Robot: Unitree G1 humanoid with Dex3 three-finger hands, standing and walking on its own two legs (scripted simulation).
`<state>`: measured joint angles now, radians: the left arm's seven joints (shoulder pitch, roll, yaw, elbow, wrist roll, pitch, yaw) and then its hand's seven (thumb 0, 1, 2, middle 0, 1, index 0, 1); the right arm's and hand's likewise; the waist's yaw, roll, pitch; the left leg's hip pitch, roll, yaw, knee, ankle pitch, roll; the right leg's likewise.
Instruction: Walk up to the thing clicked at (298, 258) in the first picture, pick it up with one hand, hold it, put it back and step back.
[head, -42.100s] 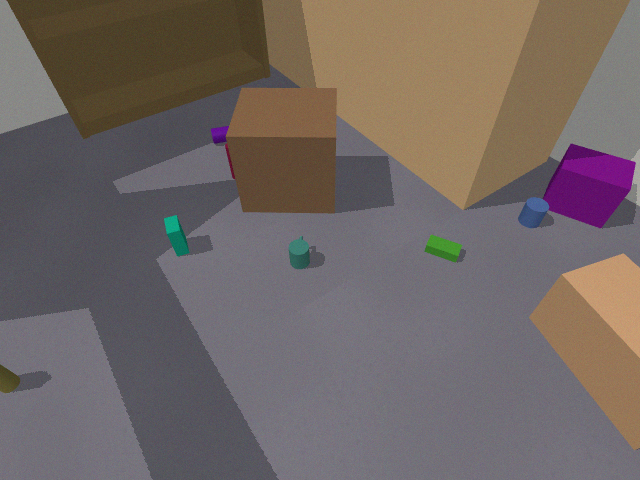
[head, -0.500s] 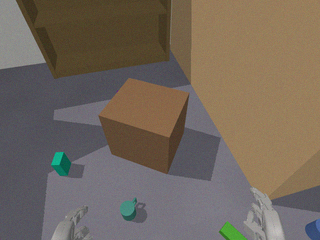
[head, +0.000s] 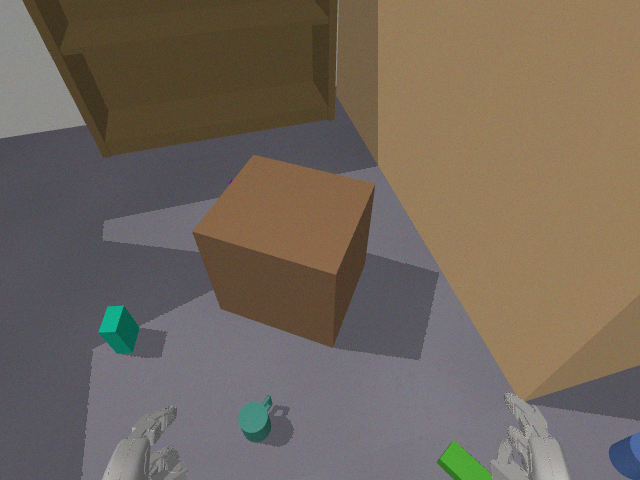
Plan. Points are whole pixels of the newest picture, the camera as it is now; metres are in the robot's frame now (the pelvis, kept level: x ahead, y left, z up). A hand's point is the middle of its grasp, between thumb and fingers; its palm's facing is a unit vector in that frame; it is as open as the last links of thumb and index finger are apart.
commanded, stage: home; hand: left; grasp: from above
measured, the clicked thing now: (258, 416) +0.42 +0.19 -0.67
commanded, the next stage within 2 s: stand in 1.26 s
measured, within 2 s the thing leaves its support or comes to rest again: neither
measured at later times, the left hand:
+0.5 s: hand out of the picture +0.16 +0.18 -0.05, palm faces +0.05 -0.98 -0.21, open 7.4 cm
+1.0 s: hand out of the picture +0.16 +0.18 -0.05, palm faces +0.05 -0.98 -0.21, open 7.4 cm
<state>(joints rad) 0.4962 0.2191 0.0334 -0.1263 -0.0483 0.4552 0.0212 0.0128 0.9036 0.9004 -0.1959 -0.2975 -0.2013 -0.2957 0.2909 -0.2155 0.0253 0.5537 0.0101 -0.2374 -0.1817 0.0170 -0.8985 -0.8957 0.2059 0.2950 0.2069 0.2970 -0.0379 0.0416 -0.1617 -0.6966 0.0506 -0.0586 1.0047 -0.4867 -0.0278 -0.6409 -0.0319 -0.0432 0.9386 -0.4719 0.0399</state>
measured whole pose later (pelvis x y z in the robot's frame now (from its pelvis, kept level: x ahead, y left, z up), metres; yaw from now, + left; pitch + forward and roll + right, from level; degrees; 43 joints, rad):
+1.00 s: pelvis +0.00 +0.00 +0.00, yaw +0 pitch +10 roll -3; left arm 0.51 0.23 0.03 -0.14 -0.05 0.46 0.02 0.01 0.90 0.90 -0.20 -0.30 -0.20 -0.30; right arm 0.29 -0.21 0.02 0.54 0.01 -0.24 -0.18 0.02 -0.90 -0.90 0.21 0.30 0.21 0.30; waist -0.04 0.04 -0.17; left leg -0.71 0.05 -0.06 1.02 -0.49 -0.03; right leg -0.65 -0.03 -0.04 0.95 -0.48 0.04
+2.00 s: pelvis -0.01 +0.00 +0.05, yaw +1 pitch -4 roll +0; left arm 0.23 0.28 0.04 1.03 0.04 0.01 0.03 0.01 0.90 0.90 -0.20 -0.30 -0.20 -0.30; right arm 0.18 -0.28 -0.03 1.03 -0.03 0.00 -0.02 0.01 -0.90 -0.90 0.20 0.30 0.21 0.30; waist 0.02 0.01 0.05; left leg -0.21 0.01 -0.04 0.54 -0.27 -0.02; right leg -0.17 -0.06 -0.04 0.51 -0.28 0.05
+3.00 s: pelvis +0.00 -0.01 +0.07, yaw +1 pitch -3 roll +0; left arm 0.11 0.31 0.04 1.16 0.02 0.00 0.01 0.01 0.90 0.90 -0.20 -0.30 -0.20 -0.30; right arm 0.12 -0.32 -0.01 1.14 -0.01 -0.01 -0.01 0.01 -0.90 -0.90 0.20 0.29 0.21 0.30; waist 0.01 0.01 0.05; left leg -0.12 0.03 -0.04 0.36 -0.18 -0.03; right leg -0.09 -0.05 -0.05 0.34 -0.19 0.03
